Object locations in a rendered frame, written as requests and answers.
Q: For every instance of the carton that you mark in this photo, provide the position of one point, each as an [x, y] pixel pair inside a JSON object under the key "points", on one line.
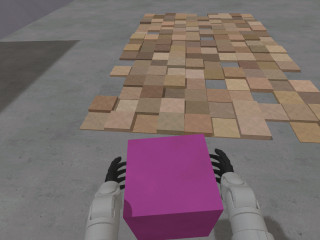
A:
{"points": [[171, 190]]}

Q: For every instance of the robot right forearm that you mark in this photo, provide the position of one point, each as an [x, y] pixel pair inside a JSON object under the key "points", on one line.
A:
{"points": [[244, 212]]}

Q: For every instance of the right robot hand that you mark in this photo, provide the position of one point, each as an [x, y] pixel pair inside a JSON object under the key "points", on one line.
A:
{"points": [[224, 165]]}

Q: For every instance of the robot left forearm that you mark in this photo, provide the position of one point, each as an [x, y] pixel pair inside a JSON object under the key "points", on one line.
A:
{"points": [[103, 221]]}

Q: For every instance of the left robot hand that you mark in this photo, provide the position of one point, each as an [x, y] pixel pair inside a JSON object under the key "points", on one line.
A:
{"points": [[113, 174]]}

